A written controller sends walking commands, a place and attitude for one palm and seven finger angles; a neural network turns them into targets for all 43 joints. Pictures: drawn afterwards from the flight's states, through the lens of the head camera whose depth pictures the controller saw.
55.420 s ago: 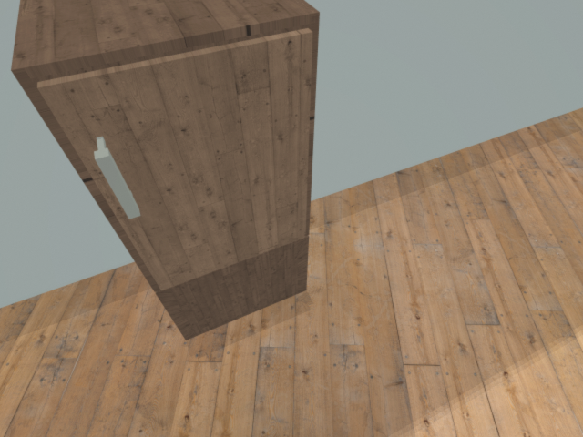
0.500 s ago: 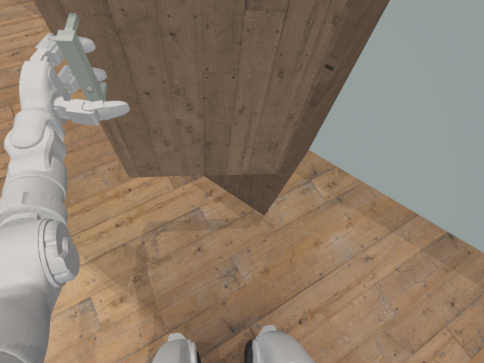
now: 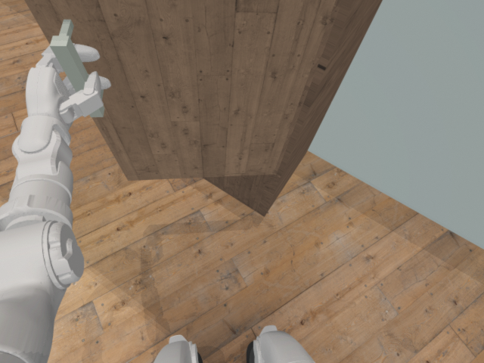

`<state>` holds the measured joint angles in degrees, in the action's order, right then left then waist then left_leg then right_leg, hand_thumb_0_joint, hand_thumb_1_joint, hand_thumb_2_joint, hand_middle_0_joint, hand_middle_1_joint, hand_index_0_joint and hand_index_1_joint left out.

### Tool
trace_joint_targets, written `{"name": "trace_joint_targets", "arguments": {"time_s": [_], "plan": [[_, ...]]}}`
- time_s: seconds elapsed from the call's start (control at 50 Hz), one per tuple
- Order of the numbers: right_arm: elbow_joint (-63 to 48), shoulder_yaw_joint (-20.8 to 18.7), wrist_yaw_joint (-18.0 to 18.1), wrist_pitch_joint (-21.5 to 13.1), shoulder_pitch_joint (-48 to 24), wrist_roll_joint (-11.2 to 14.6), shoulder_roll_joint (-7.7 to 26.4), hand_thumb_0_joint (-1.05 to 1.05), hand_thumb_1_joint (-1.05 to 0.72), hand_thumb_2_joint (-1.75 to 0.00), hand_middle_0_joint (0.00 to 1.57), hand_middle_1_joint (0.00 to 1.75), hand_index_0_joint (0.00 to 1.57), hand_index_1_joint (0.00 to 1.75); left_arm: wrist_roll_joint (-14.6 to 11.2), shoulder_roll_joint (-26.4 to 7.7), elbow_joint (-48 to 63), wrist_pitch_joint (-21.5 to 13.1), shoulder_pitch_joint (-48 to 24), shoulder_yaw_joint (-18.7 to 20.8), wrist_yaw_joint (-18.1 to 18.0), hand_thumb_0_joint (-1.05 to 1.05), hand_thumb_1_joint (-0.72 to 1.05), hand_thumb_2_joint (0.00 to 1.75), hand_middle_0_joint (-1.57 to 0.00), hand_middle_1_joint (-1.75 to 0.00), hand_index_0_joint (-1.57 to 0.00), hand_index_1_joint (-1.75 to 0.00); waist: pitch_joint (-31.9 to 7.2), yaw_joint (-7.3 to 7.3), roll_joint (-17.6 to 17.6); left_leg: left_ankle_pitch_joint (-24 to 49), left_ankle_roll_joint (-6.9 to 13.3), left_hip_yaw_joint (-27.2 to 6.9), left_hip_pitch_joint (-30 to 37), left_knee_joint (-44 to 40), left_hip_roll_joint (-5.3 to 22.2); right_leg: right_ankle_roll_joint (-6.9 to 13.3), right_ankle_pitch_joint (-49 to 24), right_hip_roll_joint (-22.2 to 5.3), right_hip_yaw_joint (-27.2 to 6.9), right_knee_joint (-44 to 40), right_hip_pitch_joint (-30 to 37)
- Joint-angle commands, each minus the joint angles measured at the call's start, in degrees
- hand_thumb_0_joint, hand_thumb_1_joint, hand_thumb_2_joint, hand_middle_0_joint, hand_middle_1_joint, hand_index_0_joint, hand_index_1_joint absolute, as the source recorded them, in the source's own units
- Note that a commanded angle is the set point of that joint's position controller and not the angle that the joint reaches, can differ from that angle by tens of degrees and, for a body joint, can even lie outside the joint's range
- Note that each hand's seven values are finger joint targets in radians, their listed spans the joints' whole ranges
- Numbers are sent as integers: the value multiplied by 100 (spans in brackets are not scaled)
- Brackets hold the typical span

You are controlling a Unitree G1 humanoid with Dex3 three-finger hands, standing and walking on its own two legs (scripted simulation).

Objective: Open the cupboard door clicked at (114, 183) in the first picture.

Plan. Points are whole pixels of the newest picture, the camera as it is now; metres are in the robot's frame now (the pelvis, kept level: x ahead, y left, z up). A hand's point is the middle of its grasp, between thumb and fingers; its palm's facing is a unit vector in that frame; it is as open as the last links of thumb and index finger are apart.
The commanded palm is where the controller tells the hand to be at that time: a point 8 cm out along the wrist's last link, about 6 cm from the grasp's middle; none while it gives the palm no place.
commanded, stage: pull the door open along its arc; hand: left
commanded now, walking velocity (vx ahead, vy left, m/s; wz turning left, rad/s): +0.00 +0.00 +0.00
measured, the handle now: (83, 72) +0.57 +0.20 +0.09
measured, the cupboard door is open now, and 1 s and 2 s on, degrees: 38 72 78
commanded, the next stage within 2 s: open thumb and fingers to let go in 1.10 s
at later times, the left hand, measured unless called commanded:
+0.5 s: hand (98, 136) +0.45 +0.17 +0.09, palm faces +0.01 -1.00 +0.02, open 5.8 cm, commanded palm +0.38 +0.21 +0.09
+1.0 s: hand (159, 213) +0.32 +0.08 +0.10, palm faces +0.41 -0.91 +0.01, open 5.7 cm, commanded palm +0.26 +0.11 +0.09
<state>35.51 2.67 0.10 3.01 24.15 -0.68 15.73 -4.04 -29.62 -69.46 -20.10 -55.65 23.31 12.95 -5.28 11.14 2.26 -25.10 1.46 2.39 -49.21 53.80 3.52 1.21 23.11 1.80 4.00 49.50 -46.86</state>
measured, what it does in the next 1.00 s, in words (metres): stands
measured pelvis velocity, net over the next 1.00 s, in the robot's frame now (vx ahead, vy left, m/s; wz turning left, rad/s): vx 0.01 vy -0.03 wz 0.06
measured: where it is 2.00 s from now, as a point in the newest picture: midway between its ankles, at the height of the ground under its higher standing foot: outside the picture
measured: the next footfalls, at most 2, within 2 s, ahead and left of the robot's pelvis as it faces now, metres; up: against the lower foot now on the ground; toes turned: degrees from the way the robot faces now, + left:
none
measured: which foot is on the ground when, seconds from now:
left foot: down 0.00-1.00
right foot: down 0.00-1.00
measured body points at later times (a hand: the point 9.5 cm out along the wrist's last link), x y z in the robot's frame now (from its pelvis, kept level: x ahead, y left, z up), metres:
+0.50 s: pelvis +0.02 +0.00 +0.02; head +0.09 +0.00 +0.46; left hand +0.44 +0.22 +0.10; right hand +0.06 -0.26 -0.10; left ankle +0.00 +0.10 -0.69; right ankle +0.00 -0.11 -0.69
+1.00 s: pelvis +0.01 -0.03 +0.02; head +0.03 -0.04 +0.47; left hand +0.29 +0.13 +0.10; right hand +0.18 -0.23 -0.08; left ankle +0.00 +0.10 -0.69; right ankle +0.00 -0.11 -0.69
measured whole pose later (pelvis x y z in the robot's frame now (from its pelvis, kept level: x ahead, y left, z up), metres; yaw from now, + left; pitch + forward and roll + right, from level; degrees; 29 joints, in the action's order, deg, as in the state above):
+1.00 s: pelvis +0.01 -0.03 +0.02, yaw +3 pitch +7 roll +0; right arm 33.0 1.0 -0.7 1.8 11.7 -3.1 10.6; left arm 1.2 4.8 -11.1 -10.3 -1.0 -6.5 -28.5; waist -5.6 0.1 2.3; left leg -22.2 -0.8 1.1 -28.1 43.7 1.7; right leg 3.1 23.4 0.5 5.2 43.6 -26.9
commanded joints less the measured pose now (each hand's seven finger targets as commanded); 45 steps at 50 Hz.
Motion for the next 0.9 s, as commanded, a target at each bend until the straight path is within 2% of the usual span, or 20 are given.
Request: {"name": "trace_joint_targets", "arguments": {"time_s": [0.0,0.02,0.04,0.06,0.1,0.12,0.18,0.32,0.4,0.44,0.46,0.48,0.5,0.56,0.58,0.64,0.66,0.68,0.78,0.88], "plan": [[-240,-393,88,-57,1016,-6,1027,0,-90,-90,20,30,20,30,-83,-1770,1276,-415,-2600,257,0,0,90,90,-40,-135,-40,-135,-2748,-63,548,2375,65,-372,1865,-408,-250,-54,-2385,144,-291,-444,1252],[-257,-392,92,-59,1025,-4,1028,0,-90,-90,20,30,20,30,-85,-1802,1248,-404,-2499,298,10,0,90,90,-40,-135,-40,-135,-2755,-88,463,2381,69,-368,1825,-412,-250,-51,-2414,147,-290,-445,1319],[-251,-383,75,-80,977,5,982,0,-90,-90,20,30,20,30,-119,-1340,1296,-388,-2717,-84,32,0,90,90,-40,-135,-40,-135,-2648,50,561,2279,69,-364,1877,-426,-253,-62,-2325,153,-283,-476,1160],[-241,-407,73,-97,1017,-4,976,0,-90,-90,20,30,20,30,-160,-1193,1340,-419,-2706,-102,25,0,90,90,-40,-135,-40,-135,-2659,49,554,2402,73,-406,2049,-398,-243,-34,-2323,165,-239,-465,1040],[-235,-422,56,-101,1032,-17,1018,0,-90,-90,20,30,20,30,-191,-1365,1406,-427,-2390,71,11,0,90,90,-40,-135,-40,-135,-2914,-96,591,2490,46,-401,2124,-422,-234,-34,-2358,161,-246,-451,1160],[-257,-438,53,-93,1009,-9,1006,0,-90,-90,20,30,20,30,-208,-1285,1357,-405,-2182,56,17,0,90,90,-40,-135,-40,-135,-2869,-107,418,2494,62,-359,2044,-416,-242,-44,-2448,164,-255,-473,1248],[-356,-447,33,-74,923,20,991,0,-90,-90,20,30,20,30,-295,-1229,1565,-401,-1681,90,74,0,90,90,-40,-135,-40,-135,-2929,-288,435,2520,63,-284,1987,-487,-276,-31,-2647,157,-277,-470,1565],[-666,-515,-37,-43,555,138,887,0,-90,-90,20,30,20,30,-588,-482,2524,-217,2,-227,67,0,90,90,-40,-135,-40,-135,-2613,-579,137,2690,67,-150,2066,-751,-278,-17,-2948,146,-220,-601,1965],[-828,-551,-77,-115,283,208,798,0,-90,-90,20,30,20,30,-741,-56,3648,-178,1087,-453,-16,0,90,90,-40,-135,-40,-135,-2575,-789,249,3122,46,-121,2378,-892,-260,-1,-3208,106,-196,-623,2222],[-917,-559,-102,-163,105,240,760,0,-90,-90,20,30,20,30,-831,220,4092,-116,1734,-592,-61,0,90,90,-40,-135,-40,-135,-2369,-837,-35,3031,60,-72,2352,-970,-265,-21,-3266,95,-195,-702,2351],[-927,-564,-103,-238,-99,187,592,0,-90,-90,20,30,20,30,-1218,247,4576,-64,1719,288,-934,0,90,90,-40,-135,-40,-135,-2197,-1298,-113,3008,-6,-75,2061,-1032,-291,-29,-3141,105,-95,-780,2439],[-914,-546,-158,-317,-187,174,551,0,-90,-90,20,30,20,30,-1056,878,4692,21,2075,-289,-1365,0,90,90,-40,-135,-40,-135,-2074,-1108,3,2955,-56,-68,2212,-1091,-299,-62,-3016,111,-71,-769,2358],[-881,-557,-208,-359,-197,146,536,0,-90,-90,20,30,20,30,-934,1024,4805,93,2497,-289,-1742,0,90,90,-40,-135,-40,-135,-1939,-1156,-176,2960,-82,-82,2192,-1111,-270,-58,-2925,96,-6,-756,2323],[-845,-568,-263,-377,-371,-13,471,0,-90,-90,20,30,20,30,-287,1252,5572,154,2600,-607,-2758,0,90,90,-40,-135,-40,-135,-1989,-1140,-132,2997,-95,-90,2324,-1097,-271,-37,-2917,38,-54,-700,2409],[-875,-554,-286,-374,-467,-57,405,0,-90,-90,20,30,20,30,-76,1543,5785,194,2700,-872,-3048,0,90,90,-40,-135,-40,-135,-2013,-1148,-15,2953,-106,-82,2387,-1128,-279,-31,-2862,9,-52,-699,2414],[-866,-551,-255,-327,-702,-134,339,0,-90,-90,20,30,20,30,262,2159,6037,319,2880,-1473,-3556,0,90,90,-40,-135,-40,-135,-1836,-1058,-292,2631,-120,-102,2459,-1174,-269,-14,-2664,-45,-64,-808,2425],[-844,-550,-206,-312,-733,-166,341,0,-90,-90,20,30,20,30,345,2244,6056,347,2837,-1594,-3702,0,90,90,-40,-135,-40,-135,-1756,-990,-603,2413,-100,-138,2428,-1208,-268,-26,-2528,-61,-78,-892,2477],[-872,-543,-169,-299,-924,-169,297,0,-90,-90,20,30,20,30,387,2372,6195,378,2763,-1660,-3889,0,90,90,-40,-135,-40,-135,-1691,-1032,-449,2265,-110,-121,2449,-1256,-273,-21,-2384,-85,-106,-937,2464],[-867,-472,-57,-275,-1301,-237,177,0,-90,-90,20,30,20,30,652,2975,6539,460,3045,-2433,-4146,0,90,90,-40,-135,-40,-135,-1491,-998,-338,1946,-94,-137,2648,-1344,-294,12,-2080,-154,-153,-1102,2472],[-977,-445,-31,-320,-1512,-246,99,0,-90,-90,20,30,20,30,652,3424,7044,484,3814,-3002,-4087,0,90,90,-40,-135,-40,-135,-1396,-1048,-506,1968,-85,-143,2761,-1395,-303,12,-2242,-204,-175,-1196,2694]]}}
